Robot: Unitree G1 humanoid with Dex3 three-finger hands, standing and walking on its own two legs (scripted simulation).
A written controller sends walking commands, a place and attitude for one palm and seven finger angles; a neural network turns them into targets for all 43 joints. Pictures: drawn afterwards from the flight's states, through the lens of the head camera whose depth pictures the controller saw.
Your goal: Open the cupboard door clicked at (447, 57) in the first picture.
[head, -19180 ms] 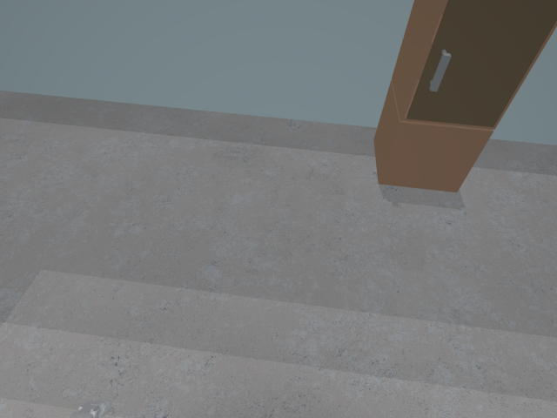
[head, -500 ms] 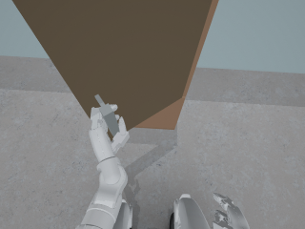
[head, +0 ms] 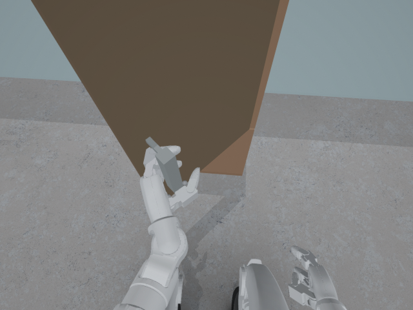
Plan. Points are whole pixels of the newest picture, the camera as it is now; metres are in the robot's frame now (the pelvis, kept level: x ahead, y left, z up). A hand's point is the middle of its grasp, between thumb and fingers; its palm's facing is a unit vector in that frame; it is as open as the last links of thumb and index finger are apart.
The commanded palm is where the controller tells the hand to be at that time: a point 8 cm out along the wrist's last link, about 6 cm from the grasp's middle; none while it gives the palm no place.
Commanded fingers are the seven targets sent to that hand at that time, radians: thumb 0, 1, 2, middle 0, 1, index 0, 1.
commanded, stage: open thumb and fingers to let go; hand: left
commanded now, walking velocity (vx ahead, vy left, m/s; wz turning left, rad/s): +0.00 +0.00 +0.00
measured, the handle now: (164, 165) +0.38 +0.10 +0.01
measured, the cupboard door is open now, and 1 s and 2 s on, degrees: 49 51 51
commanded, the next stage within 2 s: slide the hand sideways off the handle in 0.52 s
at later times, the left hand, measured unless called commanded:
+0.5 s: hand (185, 184) +0.34 +0.05 +0.01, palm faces +0.29 -0.96 -0.02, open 14.7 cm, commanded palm +0.30 +0.10 +0.01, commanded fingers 0.00 -0.50 0.30 -0.15 -0.30 -0.15 -0.30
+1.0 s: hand (178, 204) +0.30 +0.06 +0.02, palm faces -0.15 -0.99 +0.05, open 16.2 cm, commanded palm +0.28 +0.12 +0.01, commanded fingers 0.00 -0.50 0.30 -0.15 -0.30 -0.15 -0.30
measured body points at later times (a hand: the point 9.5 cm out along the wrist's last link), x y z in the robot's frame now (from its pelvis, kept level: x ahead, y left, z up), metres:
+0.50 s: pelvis -0.01 +0.01 +0.00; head +0.11 +0.01 +0.44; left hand +0.32 +0.10 +0.01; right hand +0.14 -0.22 -0.12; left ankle +0.01 +0.15 -0.62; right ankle +0.05 -0.11 -0.62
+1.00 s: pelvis +0.00 +0.04 +0.00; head +0.10 +0.03 +0.43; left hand +0.31 +0.12 +0.02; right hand +0.16 -0.20 -0.11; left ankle +0.01 +0.15 -0.62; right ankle +0.05 -0.11 -0.62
